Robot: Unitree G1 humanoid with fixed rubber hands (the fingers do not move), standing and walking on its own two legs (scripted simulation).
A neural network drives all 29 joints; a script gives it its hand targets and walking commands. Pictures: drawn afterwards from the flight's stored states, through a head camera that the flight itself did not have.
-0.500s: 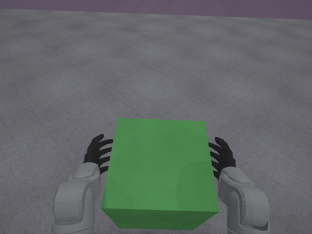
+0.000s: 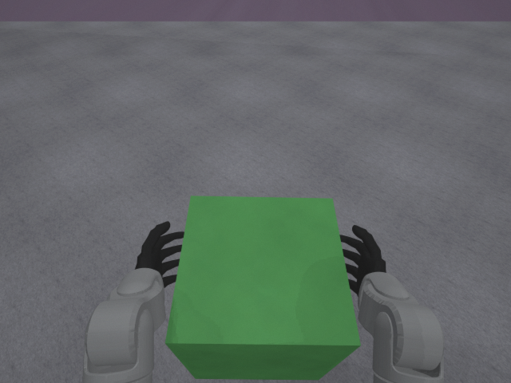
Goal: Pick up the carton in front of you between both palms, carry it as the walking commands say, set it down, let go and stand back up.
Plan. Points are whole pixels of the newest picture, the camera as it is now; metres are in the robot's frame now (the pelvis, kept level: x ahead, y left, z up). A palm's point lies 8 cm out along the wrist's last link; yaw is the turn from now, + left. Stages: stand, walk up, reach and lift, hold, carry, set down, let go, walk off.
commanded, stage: carry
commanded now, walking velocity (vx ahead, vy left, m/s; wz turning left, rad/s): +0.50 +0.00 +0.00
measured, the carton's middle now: (259, 294) +0.26 +0.00 +0.02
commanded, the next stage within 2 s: hold in 1.90 s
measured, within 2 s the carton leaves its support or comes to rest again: neither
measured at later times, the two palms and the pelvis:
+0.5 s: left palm (179, 154) +0.52 +0.16 +0.10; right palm (327, 154) +0.51 -0.14 +0.11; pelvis +0.27 +0.01 +0.01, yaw -2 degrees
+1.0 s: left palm (198, 137) +0.59 +0.13 +0.09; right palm (334, 142) +0.58 -0.17 +0.09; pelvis +0.35 +0.00 +0.01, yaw -3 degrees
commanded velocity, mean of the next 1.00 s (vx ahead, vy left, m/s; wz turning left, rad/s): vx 0.06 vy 0.00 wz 0.00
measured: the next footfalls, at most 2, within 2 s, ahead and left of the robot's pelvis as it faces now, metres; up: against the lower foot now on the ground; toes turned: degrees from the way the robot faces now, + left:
left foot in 0.42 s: +0.39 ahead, +0.11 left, +0.00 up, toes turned -21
right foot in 0.58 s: +0.26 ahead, -0.10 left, +0.00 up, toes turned -12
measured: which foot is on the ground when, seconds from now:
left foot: up 0.00-0.40, down 0.42-1.00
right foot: down 0.00-0.46, up 0.48-0.56, down 0.58-1.00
